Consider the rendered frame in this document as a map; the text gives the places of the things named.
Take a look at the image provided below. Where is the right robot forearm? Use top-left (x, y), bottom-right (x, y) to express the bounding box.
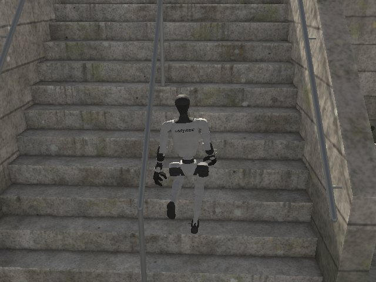
top-left (205, 142), bottom-right (216, 160)

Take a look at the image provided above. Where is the right robot hand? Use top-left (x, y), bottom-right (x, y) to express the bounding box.
top-left (203, 156), bottom-right (217, 166)

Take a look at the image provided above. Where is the right robot shin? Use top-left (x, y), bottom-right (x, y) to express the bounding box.
top-left (193, 186), bottom-right (204, 226)

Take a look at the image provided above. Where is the left robot upper arm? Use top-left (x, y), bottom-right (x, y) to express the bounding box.
top-left (159, 120), bottom-right (172, 154)

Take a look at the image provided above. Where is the left robot forearm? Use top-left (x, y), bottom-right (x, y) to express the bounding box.
top-left (155, 145), bottom-right (165, 173)

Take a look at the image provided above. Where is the left robot hand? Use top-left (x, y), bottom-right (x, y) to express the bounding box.
top-left (153, 171), bottom-right (167, 186)

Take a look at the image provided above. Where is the robot left thigh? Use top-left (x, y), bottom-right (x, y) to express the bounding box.
top-left (169, 162), bottom-right (184, 183)

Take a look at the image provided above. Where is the right robot upper arm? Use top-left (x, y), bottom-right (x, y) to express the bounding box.
top-left (196, 118), bottom-right (211, 150)

